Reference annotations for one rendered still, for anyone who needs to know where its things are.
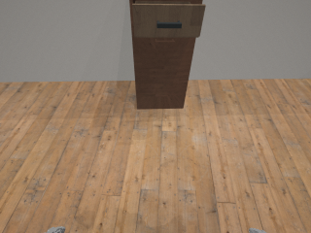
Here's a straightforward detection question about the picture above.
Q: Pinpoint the handle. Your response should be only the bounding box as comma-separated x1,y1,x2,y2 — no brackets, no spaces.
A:
155,40,175,46
156,20,182,28

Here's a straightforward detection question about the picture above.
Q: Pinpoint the cabinet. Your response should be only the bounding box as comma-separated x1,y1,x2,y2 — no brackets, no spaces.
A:
129,0,203,110

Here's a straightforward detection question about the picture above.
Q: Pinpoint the drawer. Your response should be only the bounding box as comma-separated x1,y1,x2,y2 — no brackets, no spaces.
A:
132,1,206,38

